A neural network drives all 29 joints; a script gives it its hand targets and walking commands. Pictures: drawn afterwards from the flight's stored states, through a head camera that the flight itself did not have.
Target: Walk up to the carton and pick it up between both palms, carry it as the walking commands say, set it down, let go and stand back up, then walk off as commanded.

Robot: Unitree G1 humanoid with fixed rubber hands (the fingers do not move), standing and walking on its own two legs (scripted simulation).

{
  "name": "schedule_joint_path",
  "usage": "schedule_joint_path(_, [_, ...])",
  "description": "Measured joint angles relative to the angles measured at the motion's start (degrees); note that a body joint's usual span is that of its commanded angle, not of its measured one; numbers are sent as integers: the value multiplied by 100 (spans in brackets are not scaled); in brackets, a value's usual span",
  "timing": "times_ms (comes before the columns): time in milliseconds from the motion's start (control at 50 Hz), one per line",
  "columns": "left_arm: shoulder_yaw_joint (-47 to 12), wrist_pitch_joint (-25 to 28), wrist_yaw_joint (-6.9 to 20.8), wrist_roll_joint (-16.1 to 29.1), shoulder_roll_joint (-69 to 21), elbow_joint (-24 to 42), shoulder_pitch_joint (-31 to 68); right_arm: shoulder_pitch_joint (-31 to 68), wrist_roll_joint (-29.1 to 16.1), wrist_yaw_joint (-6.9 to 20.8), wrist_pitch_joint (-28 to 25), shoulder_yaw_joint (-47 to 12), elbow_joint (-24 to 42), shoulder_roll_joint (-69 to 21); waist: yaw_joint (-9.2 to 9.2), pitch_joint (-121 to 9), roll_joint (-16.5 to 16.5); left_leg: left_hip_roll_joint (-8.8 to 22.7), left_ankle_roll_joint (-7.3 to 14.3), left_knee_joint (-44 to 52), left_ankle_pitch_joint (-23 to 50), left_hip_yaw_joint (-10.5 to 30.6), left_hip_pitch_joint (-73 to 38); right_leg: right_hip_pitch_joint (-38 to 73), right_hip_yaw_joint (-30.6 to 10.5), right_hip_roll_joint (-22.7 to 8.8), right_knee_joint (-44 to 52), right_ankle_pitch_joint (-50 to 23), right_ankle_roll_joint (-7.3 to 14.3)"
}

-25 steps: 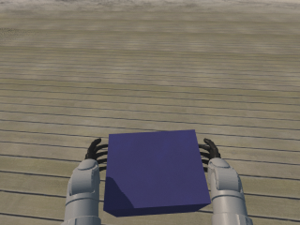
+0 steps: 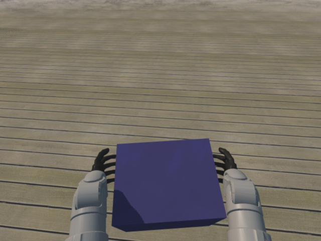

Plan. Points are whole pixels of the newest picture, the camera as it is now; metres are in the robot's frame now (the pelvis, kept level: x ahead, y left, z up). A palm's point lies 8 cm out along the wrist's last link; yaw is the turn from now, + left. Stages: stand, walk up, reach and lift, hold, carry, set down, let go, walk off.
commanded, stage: carry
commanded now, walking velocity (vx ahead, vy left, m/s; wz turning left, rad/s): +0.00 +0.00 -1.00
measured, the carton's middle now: (165, 187) +0.30 +0.00 -0.03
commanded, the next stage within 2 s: none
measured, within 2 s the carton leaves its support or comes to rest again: neither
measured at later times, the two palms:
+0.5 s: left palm (105, 171) +0.27 +0.15 +0.09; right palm (244, 178) +0.25 -0.18 +0.09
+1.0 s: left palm (89, 197) +0.21 +0.17 +0.08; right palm (242, 204) +0.19 -0.16 +0.08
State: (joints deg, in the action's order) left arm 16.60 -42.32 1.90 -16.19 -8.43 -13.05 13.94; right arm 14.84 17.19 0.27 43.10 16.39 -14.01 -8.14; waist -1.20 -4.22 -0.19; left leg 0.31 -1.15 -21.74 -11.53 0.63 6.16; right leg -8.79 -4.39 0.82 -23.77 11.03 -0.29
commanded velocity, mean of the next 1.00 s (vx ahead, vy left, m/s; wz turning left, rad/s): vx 0.00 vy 0.15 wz -0.24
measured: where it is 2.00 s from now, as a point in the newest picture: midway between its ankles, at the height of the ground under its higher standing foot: outside the picture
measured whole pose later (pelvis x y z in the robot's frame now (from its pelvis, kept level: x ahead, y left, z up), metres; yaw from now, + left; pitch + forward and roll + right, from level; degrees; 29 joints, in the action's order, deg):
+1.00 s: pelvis -0.06 +0.02 -0.02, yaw -3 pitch +2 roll +2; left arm 7.0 -69.4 -11.3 -5.1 -7.5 24.9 7.0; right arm 9.7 6.9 -10.1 71.2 6.7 23.0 -7.8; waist 0.2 -4.9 1.3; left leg -2.1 0.3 -35.3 -15.2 -0.3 22.6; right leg -25.6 -5.7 -4.7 -37.3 14.3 -3.5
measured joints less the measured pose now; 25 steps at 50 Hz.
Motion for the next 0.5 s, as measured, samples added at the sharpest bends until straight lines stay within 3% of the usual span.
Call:
schedule_joint_path(100, [-220, -136, -180, 237, -1, 647, 2, 3, -98, -132, 123, -95, 638, -53, 3, 5, 6, -43, 13, -624, -221, -1, 731, -731, 3, -18, -620, 189, -25])
schedule_joint_path(200, [-384, -655, -982, 676, 2, 1442, 175, 169, -370, -508, 638, -410, 1406, -75, -13, -4, -42, 44, -13, -1180, -416, 2, 1259, -1231, 12, 17, -1148, 423, -6])
schedule_joint_path(240, [-383, -908, -1103, 777, 36, 1472, 479, 416, -462, -673, 928, -409, 1528, 20, -22, -4, -135, 173, -22, -1531, -583, -4, 1471, -1362, 12, 161, -1208, 386, 41])
schedule_joint_path(300, [-381, -1336, -1264, 830, 62, 1397, 998, 758, -648, -838, 1366, -361, 1593, 232, -20, -9, 11, -65, -22, -1974, -1487, -12, 1653, -1555, -166, 138, -1201, 279, 80])
schedule_joint_path(360, [-381, -1634, -1312, 835, 20, 1648, 1137, 805, -792, -960, 1716, -349, 1974, 263, 53, -15, 142, -283, -22, -1891, -1533, -3, 1600, -1670, -299, 56, -1140, 183, 26])
schedule_joint_path(400, [-381, -1812, -1338, 834, -34, 1970, 1001, 778, -818, -998, 1916, -341, 2211, 185, 126, -21, 157, -308, -22, -1288, -1464, 5, 1298, -1701, -336, 39, -1138, 170, -25])
schedule_joint_path(440, [-381, -1959, -1332, 835, -127, 2416, 663, 581, -819, -1012, 2075, -341, 2543, 4, 160, -14, 197, -335, 21, -953, -675, -9, 1207, -1698, -351, 12, -1140, 177, -71])
schedule_joint_path(500, [-510, -2222, -1263, 961, -11, 3051, -6, 142, -891, -1028, 2294, -612, 2924, -136, 161, -13, 159, -264, 187, -993, -450, -18, 1181, -1809, -211, 33, -1844, 955, -49])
